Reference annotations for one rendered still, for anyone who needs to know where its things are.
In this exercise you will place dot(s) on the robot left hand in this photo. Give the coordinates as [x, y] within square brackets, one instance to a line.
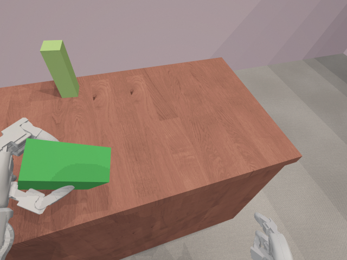
[12, 142]

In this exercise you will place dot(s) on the left robot forearm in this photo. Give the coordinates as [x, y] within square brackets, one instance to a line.
[7, 234]

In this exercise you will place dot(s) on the sponge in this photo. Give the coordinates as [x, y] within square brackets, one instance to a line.
[50, 165]

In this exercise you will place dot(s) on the robot right hand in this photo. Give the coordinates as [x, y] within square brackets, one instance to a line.
[275, 245]

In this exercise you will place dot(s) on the table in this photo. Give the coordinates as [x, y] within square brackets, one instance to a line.
[190, 148]

